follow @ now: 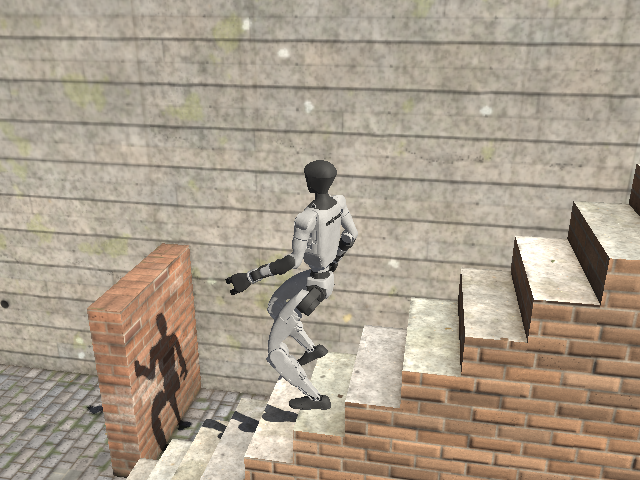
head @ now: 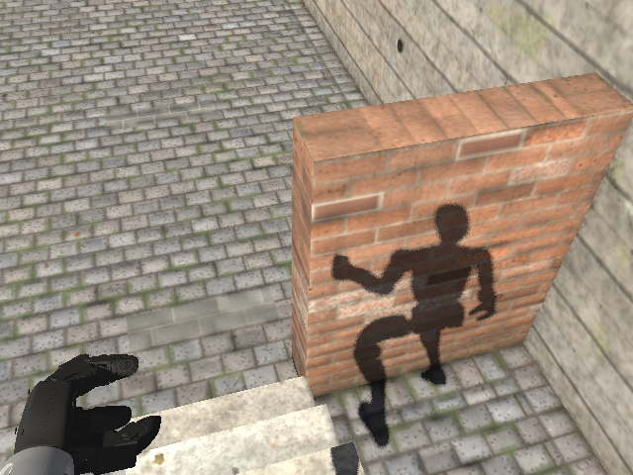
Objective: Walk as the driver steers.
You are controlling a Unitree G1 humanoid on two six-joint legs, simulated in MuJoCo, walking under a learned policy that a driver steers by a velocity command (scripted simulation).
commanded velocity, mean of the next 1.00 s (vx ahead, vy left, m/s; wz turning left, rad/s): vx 0.41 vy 0.00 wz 0.25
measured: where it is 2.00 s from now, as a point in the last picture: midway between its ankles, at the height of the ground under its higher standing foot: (235, 392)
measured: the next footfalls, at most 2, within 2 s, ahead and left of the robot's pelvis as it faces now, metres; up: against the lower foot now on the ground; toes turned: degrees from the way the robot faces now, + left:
right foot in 0.18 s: +0.16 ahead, -0.25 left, -0.02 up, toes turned -1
left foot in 0.56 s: +0.22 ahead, -0.09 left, -0.20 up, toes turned -1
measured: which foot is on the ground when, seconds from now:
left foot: down 0.00-0.20, up 0.22-0.54, down 0.56-0.78, up 0.80-1.00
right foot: up 0.00-0.16, down 0.18-1.00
